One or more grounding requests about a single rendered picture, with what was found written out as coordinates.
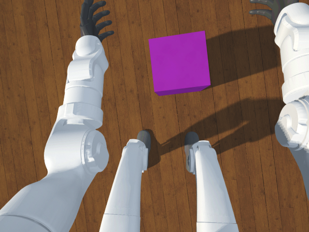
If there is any right robot upper arm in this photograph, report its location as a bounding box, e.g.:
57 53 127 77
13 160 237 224
275 99 309 200

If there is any right robot foot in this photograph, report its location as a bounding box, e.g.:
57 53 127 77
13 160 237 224
184 131 199 173

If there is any carton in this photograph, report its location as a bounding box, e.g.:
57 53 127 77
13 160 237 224
149 31 211 96

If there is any left robot upper arm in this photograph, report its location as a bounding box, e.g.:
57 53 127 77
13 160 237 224
0 129 109 232

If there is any robot left forearm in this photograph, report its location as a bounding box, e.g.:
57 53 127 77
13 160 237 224
44 35 109 165

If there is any robot right forearm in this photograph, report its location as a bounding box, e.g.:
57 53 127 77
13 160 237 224
274 2 309 104

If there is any robot left hand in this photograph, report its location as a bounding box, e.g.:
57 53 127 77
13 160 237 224
80 0 114 42

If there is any robot left shin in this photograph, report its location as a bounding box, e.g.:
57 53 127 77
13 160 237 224
122 139 145 153

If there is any robot right hand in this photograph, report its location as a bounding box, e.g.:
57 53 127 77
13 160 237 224
249 0 299 26

